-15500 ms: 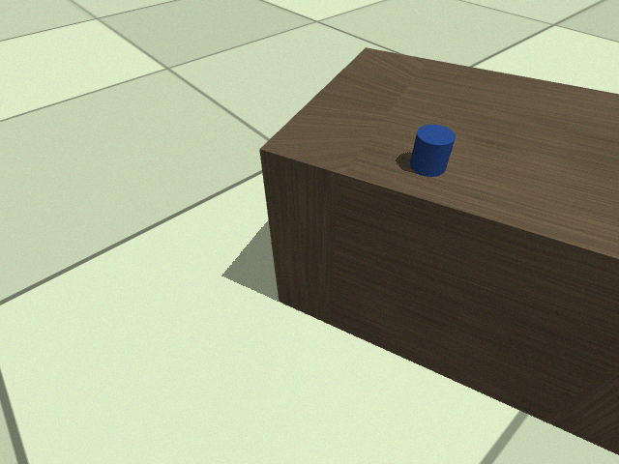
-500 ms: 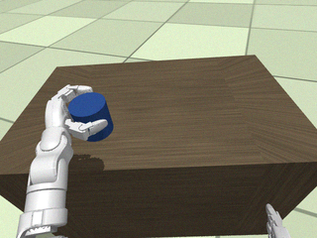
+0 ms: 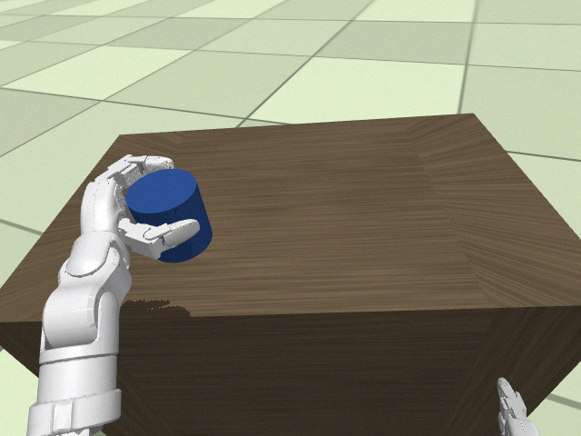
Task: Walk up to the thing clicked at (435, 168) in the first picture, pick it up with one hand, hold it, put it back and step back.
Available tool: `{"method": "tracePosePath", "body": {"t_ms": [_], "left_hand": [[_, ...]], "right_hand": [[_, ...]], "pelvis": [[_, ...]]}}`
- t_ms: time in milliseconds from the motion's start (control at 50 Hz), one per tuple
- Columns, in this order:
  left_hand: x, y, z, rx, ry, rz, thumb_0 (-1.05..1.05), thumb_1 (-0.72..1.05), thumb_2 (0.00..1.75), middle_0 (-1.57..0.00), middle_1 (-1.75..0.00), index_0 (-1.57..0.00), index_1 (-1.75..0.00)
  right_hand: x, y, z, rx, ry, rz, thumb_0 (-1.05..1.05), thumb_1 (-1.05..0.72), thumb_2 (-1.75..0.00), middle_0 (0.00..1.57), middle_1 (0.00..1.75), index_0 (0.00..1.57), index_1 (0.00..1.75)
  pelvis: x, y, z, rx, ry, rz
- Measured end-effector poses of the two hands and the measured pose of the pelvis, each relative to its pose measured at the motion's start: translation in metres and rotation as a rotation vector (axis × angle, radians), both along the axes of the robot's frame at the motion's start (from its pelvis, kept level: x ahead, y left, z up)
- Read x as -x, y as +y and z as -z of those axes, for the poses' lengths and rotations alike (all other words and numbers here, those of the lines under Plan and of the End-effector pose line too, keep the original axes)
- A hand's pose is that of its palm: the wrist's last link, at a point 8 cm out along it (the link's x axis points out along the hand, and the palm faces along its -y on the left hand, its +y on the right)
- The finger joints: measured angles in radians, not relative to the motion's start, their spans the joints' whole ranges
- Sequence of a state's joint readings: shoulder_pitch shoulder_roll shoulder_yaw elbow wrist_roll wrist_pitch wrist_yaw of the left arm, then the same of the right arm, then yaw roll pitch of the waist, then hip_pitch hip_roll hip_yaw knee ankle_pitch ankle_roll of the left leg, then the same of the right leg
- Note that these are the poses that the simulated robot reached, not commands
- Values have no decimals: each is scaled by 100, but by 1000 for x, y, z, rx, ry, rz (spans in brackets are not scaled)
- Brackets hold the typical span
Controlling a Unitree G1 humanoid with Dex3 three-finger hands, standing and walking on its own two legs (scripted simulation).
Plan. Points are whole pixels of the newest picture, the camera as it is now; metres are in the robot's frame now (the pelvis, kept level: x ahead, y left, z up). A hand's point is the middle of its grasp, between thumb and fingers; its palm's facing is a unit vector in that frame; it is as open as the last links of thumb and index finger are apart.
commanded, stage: hold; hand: left
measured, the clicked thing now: (172, 215) +0.36 +0.17 +0.19
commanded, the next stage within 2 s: none
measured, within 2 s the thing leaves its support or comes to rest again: neither
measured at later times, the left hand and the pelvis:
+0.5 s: hand (152, 194) +0.35 +0.18 +0.23, palm faces +0.18 -0.98 -0.01, open 11.5 cm; pelvis +0.01 +0.00 +0.00, yaw +0 degrees
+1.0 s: hand (147, 202) +0.33 +0.18 +0.23, palm faces +0.18 -0.98 -0.01, open 11.5 cm; pelvis +0.01 +0.00 +0.00, yaw +0 degrees
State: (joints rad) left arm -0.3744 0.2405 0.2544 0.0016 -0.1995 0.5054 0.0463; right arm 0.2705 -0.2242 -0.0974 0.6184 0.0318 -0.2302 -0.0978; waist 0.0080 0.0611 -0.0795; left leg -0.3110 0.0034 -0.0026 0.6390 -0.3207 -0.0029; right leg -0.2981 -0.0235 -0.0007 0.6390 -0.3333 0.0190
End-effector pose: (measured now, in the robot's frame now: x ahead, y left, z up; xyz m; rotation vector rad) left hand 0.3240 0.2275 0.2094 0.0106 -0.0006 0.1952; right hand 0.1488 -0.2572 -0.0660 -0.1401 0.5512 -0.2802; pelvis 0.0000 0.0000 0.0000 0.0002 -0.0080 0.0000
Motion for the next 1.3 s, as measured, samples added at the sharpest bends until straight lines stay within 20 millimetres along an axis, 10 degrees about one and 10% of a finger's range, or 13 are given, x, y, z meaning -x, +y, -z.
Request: {"method": "tracePosePath", "body": {"t_ms": [1300], "left_hand": [[27, 1, -27, -6, -22, 13, -2, -61, 100, -66, -104, -69, -106]], "right_hand": [[-12, 4, -3, -4, -50, -8, -1, 49, -6, 5, 5, 6, 6]], "pelvis": [[-1, 2, -3, 2, -20, -11]]}}
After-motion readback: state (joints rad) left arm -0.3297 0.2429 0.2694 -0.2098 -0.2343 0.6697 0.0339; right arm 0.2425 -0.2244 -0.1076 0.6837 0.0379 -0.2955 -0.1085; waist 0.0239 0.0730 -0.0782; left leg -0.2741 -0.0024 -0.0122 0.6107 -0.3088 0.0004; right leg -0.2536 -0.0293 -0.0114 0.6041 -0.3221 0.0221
